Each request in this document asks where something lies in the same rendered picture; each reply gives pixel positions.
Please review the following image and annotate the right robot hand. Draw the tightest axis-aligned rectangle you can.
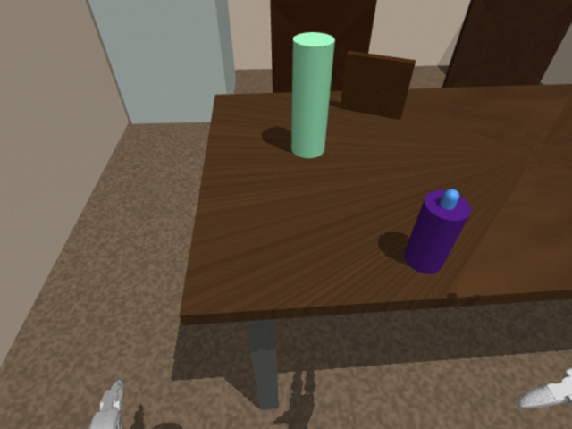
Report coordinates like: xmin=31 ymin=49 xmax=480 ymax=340
xmin=517 ymin=368 xmax=572 ymax=409

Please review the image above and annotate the left robot hand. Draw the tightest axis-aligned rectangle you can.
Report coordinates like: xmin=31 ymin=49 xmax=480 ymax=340
xmin=89 ymin=380 xmax=124 ymax=429

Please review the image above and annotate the table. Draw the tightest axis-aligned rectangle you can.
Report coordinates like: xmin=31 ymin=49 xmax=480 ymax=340
xmin=180 ymin=84 xmax=572 ymax=410

